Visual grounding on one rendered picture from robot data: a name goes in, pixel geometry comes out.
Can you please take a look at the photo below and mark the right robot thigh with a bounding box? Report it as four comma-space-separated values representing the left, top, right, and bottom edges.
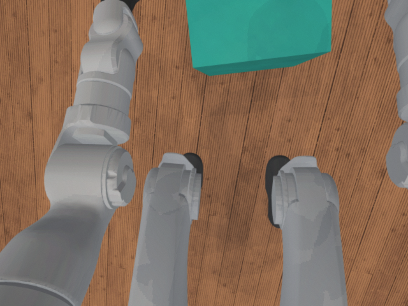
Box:
272, 167, 348, 306

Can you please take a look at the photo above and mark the robot left forearm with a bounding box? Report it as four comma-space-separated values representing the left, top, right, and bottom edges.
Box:
44, 0, 143, 197

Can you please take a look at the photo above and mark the robot right forearm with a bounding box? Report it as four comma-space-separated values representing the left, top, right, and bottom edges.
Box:
384, 0, 408, 122

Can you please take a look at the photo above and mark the robot left hand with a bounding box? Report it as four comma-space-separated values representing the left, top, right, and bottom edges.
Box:
101, 0, 139, 13

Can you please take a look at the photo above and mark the robot right shin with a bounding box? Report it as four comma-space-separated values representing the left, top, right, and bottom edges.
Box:
277, 156, 339, 212

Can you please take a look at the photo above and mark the robot left upper arm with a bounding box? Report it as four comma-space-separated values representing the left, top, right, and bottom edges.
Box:
0, 143, 136, 306

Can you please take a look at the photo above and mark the robot right upper arm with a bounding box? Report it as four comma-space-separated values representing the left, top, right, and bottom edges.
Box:
386, 122, 408, 189

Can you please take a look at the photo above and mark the carton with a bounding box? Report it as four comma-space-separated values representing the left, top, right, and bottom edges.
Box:
186, 0, 332, 76

